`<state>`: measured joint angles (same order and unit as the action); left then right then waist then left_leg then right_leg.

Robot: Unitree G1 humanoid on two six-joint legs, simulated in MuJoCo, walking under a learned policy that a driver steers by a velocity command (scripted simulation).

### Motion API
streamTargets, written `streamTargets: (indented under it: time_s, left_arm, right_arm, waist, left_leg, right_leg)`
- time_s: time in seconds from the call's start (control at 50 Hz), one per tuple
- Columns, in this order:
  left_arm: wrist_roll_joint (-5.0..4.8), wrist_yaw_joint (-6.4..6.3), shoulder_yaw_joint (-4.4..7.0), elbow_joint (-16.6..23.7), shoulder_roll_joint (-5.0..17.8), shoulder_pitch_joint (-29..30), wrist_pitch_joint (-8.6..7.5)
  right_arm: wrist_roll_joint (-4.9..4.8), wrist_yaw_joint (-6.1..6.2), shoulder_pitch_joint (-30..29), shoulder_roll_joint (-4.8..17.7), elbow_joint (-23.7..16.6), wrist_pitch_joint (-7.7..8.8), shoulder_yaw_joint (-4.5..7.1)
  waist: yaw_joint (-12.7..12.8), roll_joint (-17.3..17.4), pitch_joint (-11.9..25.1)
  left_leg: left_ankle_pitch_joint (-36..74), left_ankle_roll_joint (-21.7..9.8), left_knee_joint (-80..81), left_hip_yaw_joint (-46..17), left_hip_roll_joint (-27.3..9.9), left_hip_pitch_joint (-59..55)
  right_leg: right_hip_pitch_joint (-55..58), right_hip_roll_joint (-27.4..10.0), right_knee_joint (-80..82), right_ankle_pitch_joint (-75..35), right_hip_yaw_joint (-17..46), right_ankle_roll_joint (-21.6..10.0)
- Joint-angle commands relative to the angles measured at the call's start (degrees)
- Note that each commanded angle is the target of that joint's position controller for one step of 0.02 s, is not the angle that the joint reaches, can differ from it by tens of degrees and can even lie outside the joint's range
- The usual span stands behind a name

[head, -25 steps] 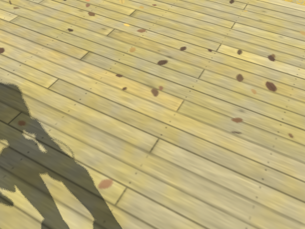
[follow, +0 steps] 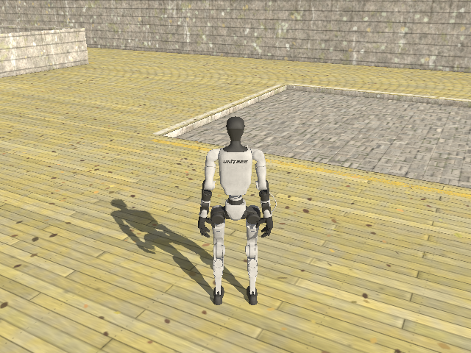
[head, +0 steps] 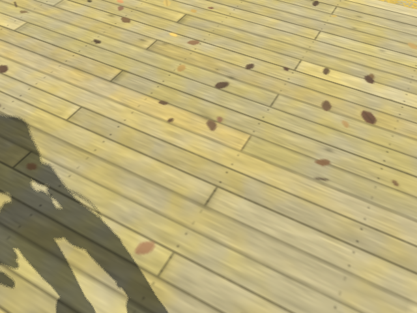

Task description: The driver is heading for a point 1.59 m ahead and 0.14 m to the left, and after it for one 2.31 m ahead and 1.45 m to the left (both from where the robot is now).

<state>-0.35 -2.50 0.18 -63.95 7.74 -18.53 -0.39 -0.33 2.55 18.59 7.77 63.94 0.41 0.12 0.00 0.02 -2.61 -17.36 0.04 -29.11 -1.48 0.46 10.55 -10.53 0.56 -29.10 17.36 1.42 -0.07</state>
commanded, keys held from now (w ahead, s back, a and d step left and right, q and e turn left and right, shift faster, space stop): no key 0.24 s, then w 0.76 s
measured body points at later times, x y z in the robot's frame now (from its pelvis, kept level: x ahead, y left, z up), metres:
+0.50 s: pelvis +0.02 +0.00 -0.01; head +0.03 +0.00 +0.44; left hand -0.03 +0.23 -0.17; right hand -0.02 -0.22 -0.17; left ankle -0.02 +0.12 -0.73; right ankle -0.02 -0.12 -0.74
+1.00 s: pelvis +0.23 +0.04 -0.01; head +0.26 +0.06 +0.44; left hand +0.46 +0.26 -0.10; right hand +0.11 -0.18 -0.14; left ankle +0.05 +0.12 -0.74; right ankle +0.44 -0.08 -0.69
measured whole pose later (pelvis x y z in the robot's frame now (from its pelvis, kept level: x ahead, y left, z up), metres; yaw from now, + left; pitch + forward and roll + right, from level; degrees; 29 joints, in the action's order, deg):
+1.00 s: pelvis +0.23 +0.04 -0.01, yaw +1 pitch +3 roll +0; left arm -1.9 1.9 1.3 -46.4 12.4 1.4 -5.9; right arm -0.3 1.2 31.8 9.3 60.3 5.4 -0.3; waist -4.8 -1.9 -0.8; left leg -19.5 -4.3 -6.6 -0.8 3.8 -10.6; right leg -39.5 -2.0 -35.9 -2.2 -3.3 -3.5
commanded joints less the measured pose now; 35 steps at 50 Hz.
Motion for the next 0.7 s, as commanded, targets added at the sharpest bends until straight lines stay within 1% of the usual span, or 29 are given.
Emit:
streamTargets:
  time_s: [0.02, 0.24, 0.26, 0.28, 0.3, 0.32, 0.34, 0.36, 0.4, 0.44, 0.46, 0.48, 0.5, 0.52, 0.54, 0.56, 0.58, 0.6, 0.62, 0.64, 0.66, 0.68, 0.7]
  left_arm:
    - [0.02, -0.14, 0.58, 0.33, 4.07, -4.88, -0.21]
    - [0.02, -0.15, 0.49, 0.31, 3.65, -5.82, -0.39]
    - [0.04, -0.21, 0.41, -0.26, 3.21, -6.96, -0.34]
    - [-0.33, -0.38, 0.72, -0.29, 3.88, -7.28, -0.23]
    - [-0.61, -0.53, 1.08, 0.08, 4.83, -7.16, -0.24]
    - [-0.79, -0.59, 1.24, 0.66, 5.14, -6.77, -0.54]
    - [-1.04, -0.50, 1.22, 1.12, 4.89, -6.78, -1.18]
    - [-1.27, -0.32, 1.24, 1.37, 4.60, -7.13, -1.98]
    - [-1.45, 0.17, 1.42, 1.70, 4.70, -8.07, -3.34]
    - [-1.71, 0.69, 1.58, 2.00, 5.13, -9.40, -4.35]
    - [-1.89, 0.91, 1.72, 2.00, 5.65, -10.55, -4.78]
    - [-2.07, 1.11, 1.99, 1.81, 6.63, -12.32, -5.19]
    - [-2.17, 1.34, 2.40, 1.49, 8.17, -14.57, -5.54]
    - [-2.12, 1.54, 2.90, 1.33, 10.15, -16.38, -5.75]
    - [-1.95, 1.63, 3.20, 1.47, 11.39, -16.75, -6.01]
    - [-1.84, 1.67, 3.16, 1.99, 11.13, -16.08, -6.18]
    - [-1.74, 1.77, 3.14, 2.42, 10.97, -15.27, -6.14]
    - [-1.92, 1.78, 3.16, 3.46, 11.15, -12.58, -5.74]
    - [-1.98, 1.71, 3.01, 5.99, 11.31, -5.51, -5.12]
    - [-1.71, 1.69, 2.70, 9.28, 11.05, 1.94, -5.05]
    - [-1.42, 1.63, 1.82, 11.55, 7.39, 2.10, -6.21]
    - [-1.51, 1.76, 1.31, 11.81, 6.43, 0.54, -7.35]
    - [-2.05, 2.31, 1.49, 11.75, 7.56, 0.58, -7.88]
  right_arm:
    - [0.02, 0.13, 4.89, 4.07, -0.33, 0.22, 0.59]
    - [0.02, 0.14, 5.85, 3.64, -0.33, 0.40, 0.51]
    - [0.05, 0.20, 6.99, 3.19, 0.24, 0.35, 0.43]
    - [-0.32, 0.36, 7.30, 3.83, 0.28, 0.24, 0.74]
    - [-0.59, 0.52, 7.16, 4.76, -0.11, 0.25, 1.10]
    - [-0.76, 0.58, 6.73, 5.04, -0.70, 0.55, 1.25]
    - [-1.02, 0.48, 6.70, 4.73, -1.17, 1.20, 1.23]
    - [-1.26, 0.30, 6.96, 4.39, -1.45, 2.01, 1.23]
    - [-1.43, -0.21, 7.39, 4.28, -1.95, 3.42, 1.36]
    - [-1.64, -0.79, 7.04, 3.96, -2.82, 4.55, 1.31]
    - [-1.75, -1.06, 6.36, 3.63, -3.44, 5.11, 1.21]
    - [-1.82, -1.36, 5.11, 3.15, -4.28, 5.72, 1.05]
    - [-1.82, -1.71, 3.44, 2.33, -5.39, 6.38, 0.80]
    - [-1.82, -1.99, 1.81, 1.62, -6.65, 7.06, 0.58]
    - [-1.76, -2.28, 0.66, 1.31, -7.72, 7.65, 0.33]
    - [-1.68, -2.65, -0.25, 2.15, -8.42, 8.20, 0.42]
    - [-1.81, -3.06, -0.45, 2.66, -8.88, 8.57, 0.52]
    - [-2.12, -3.37, 1.40, 2.95, -8.46, 8.76, 0.66]
    - [-2.50, -3.53, 9.61, 3.87, -5.47, 8.73, 1.39]
    - [-1.70, -3.34, 21.05, 7.96, -1.48, 8.26, 3.35]
    - [-1.05, -3.13, 28.74, 16.23, -0.15, 7.44, 5.47]
    - [0.13, -3.40, 25.97, 13.14, -1.54, 7.50, 4.08]
    - [0.12, -3.21, 18.54, 9.19, -3.51, 7.58, 2.85]
  waist:
    - [0.00, 0.04, -2.95]
    - [0.00, 0.04, -3.22]
    - [0.00, 0.04, -1.63]
    - [0.01, 0.02, -1.94]
    - [0.01, -0.01, -3.67]
    - [0.02, -0.03, -6.32]
    - [0.03, -0.07, -8.05]
    - [0.05, -0.14, -8.73]
    - [0.21, -0.38, -8.16]
    - [0.67, -1.23, -7.61]
    - [1.17, -2.23, -7.53]
    - [1.93, -3.90, -7.46]
    - [2.67, -6.69, -7.19]
    - [2.92, -9.84, -6.92]
    - [2.68, -11.19, -7.49]
    - [2.20, -10.35, -7.24]
    - [1.36, -10.11, -6.45]
    - [-0.76, -9.14, -5.48]
    - [-6.09, -7.25, -3.42]
    - [-11.75, 0.26, -0.29]
    - [-12.46, 18.54, 3.02]
    - [-9.17, 17.75, 3.45]
    - [-5.52, 8.65, -2.53]
  left_leg:
    - [8.96, -1.00, 5.00, 0.14, -0.15, 2.34]
    - [6.63, -1.11, 5.39, 0.02, -0.22, 3.41]
    - [1.15, -1.33, 5.41, 0.67, 0.44, 2.80]
    - [-8.13, -2.12, 4.48, 1.32, 1.42, 3.69]
    - [-17.50, -3.18, 4.08, 0.90, 1.46, 6.01]
    - [-23.39, -4.24, 4.20, -0.37, 0.60, 8.71]
    - [-25.17, -5.16, 4.24, -1.83, -0.58, 10.31]
    - [-24.47, -5.73, 3.89, -2.91, -1.35, 10.89]
    - [-22.21, -6.55, 2.60, -4.16, -2.15, 11.27]
    - [-20.26, -7.04, 0.91, -4.11, -1.79, 12.40]
    - [-18.59, -7.05, -0.79, -3.38, -1.20, 13.73]
    - [-16.04, -6.90, -3.71, -2.04, -0.31, 15.96]
    - [-12.26, -6.65, -8.37, 0.11, 0.93, 18.84]
    - [-8.21, -6.53, -13.76, 2.48, 1.76, 21.78]
    - [-6.97, -6.87, -16.28, 2.79, 1.32, 24.67]
    - [-9.05, -6.97, -17.35, 2.19, 0.68, 26.94]
    - [-12.00, -6.86, -16.18, 1.71, 0.16, 27.40]
    - [-11.60, -6.87, -10.70, 1.63, -0.34, 22.78]
    - [-4.43, -7.57, 0.43, 1.80, 0.19, 6.29]
    - [-1.25, -9.34, 8.50, -6.45, -2.04, -14.02]
    - [2.01, -13.59, 16.32, -29.18, -15.71, -26.46]
    - [5.72, -17.18, 17.89, -42.91, -21.56, -25.13]
    - [11.29, -16.42, 16.41, -35.64, -21.74, -21.56]
  right_leg:
    - [-2.32, -0.23, 5.02, -9.00, -0.06, -0.96]
    - [-3.41, -0.31, 5.41, -6.63, 0.05, -1.05]
    - [-2.80, 0.34, 5.44, -1.13, -0.58, -1.26]
    - [-3.70, 1.29, 4.56, 8.19, -1.20, -2.06]
    - [-6.02, 1.30, 4.22, 17.63, -0.72, -3.13]
    - [-8.70, 0.39, 4.42, 23.58, 0.62, -4.21]
    - [-10.24, -0.84, 4.58, 25.44, 2.19, -5.15]
    - [-10.69, -1.70, 4.39, 24.86, 3.42, -5.77]
    - [-10.18, -2.92, 3.86, 23.14, 5.39, -6.87]
    - [-8.60, -3.91, 4.62, 22.88, 7.74, -8.24]
    - [-7.01, -4.83, 5.71, 23.01, 9.72, -9.19]
    - [-4.52, -6.59, 7.57, 23.38, 13.13, -10.60]
    - [-1.24, -9.75, 10.57, 23.67, 18.90, -12.69]
    - [1.78, -14.14, 13.70, 21.32, 26.35, -15.26]
    - [3.37, -17.93, 13.68, 14.70, 31.97, -17.25]
    - [5.69, -19.15, 12.12, 6.37, 32.21, -17.40]
    - [7.17, -19.31, 10.02, -0.18, 30.23, -16.34]
    - [4.97, -18.22, 7.70, -3.62, 26.32, -14.34]
    - [-5.05, -14.56, 4.22, -7.61, 19.06, -10.98]
    - [-18.81, -6.56, -8.67, -16.95, 8.53, -6.42]
    - [-31.85, 2.11, -30.54, -6.95, -2.27, -1.99]
    - [-38.17, 2.67, -40.97, 8.70, 4.11, -3.01]
    - [-42.16, -0.94, -46.85, 6.44, 5.85, -4.27]
Velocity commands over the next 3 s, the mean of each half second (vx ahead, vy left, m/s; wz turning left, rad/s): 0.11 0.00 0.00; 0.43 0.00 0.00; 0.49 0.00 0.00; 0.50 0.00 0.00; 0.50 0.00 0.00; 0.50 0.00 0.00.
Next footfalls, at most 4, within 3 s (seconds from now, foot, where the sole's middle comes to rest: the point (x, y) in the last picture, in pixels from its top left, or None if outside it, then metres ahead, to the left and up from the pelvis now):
1.10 right None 0.49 -0.05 -0.77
1.64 left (160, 240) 0.75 0.20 -0.77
2.22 right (224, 171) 1.07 -0.03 -0.77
2.78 left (169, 119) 1.37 0.21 -0.77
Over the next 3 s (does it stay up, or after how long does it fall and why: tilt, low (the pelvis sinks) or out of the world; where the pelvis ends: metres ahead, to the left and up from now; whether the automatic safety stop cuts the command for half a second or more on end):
stays up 1.31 0.13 0.01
